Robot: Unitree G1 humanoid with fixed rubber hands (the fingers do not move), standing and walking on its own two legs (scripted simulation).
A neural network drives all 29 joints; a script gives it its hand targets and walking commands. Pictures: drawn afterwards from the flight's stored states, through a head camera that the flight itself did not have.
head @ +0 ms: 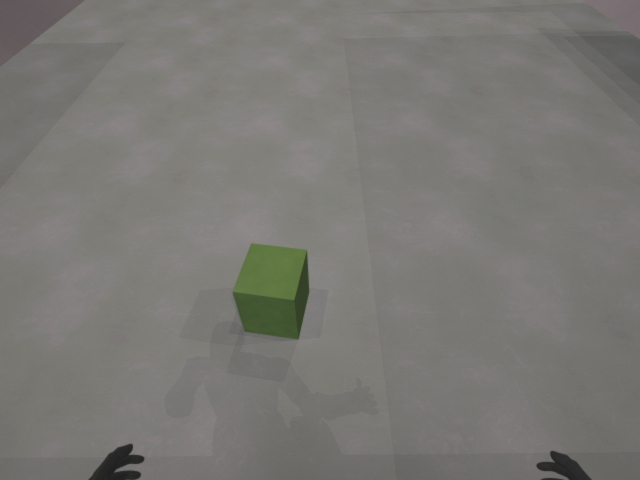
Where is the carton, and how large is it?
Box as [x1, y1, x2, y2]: [232, 243, 308, 339]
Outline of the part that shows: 251,243 232,291 244,331 298,339 308,294 306,250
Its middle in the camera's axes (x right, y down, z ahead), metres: -0.16 +0.18 +1.37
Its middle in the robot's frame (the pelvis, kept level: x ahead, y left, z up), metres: +0.84 +0.20 -0.65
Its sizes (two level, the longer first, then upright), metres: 0.210 0.200 0.250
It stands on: the floor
